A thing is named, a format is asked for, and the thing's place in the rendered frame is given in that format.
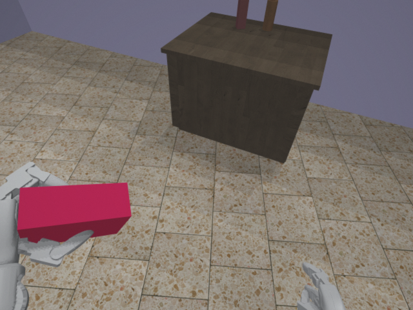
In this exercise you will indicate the sponge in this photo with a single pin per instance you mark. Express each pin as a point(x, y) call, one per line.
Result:
point(60, 212)

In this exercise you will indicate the right robot hand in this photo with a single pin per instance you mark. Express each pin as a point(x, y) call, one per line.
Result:
point(327, 297)

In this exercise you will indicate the left robot forearm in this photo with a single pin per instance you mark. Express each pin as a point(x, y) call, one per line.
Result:
point(13, 294)

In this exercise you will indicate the left robot hand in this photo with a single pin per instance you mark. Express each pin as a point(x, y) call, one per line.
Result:
point(46, 251)

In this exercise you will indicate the table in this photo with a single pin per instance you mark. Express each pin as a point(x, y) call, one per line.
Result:
point(246, 88)

